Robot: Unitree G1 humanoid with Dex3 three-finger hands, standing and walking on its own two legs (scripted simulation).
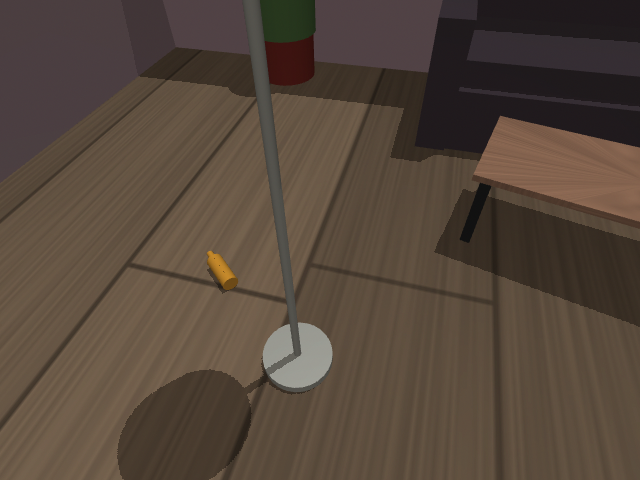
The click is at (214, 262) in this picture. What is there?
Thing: lying bottle
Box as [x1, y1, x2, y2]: [207, 251, 237, 289]
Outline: 208,251 208,265 225,289 232,288 237,283 236,277 219,254 214,254 212,251
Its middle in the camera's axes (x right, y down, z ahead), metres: -0.40 +0.11 +1.57
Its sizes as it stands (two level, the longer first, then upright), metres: 0.194 0.063 0.063
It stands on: the floor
